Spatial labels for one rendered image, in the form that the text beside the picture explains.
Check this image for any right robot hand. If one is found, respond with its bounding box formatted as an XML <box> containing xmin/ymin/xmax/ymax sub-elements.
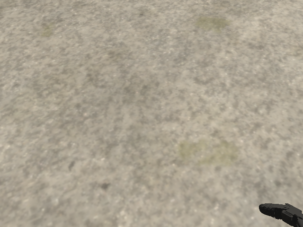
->
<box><xmin>258</xmin><ymin>203</ymin><xmax>303</xmax><ymax>227</ymax></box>

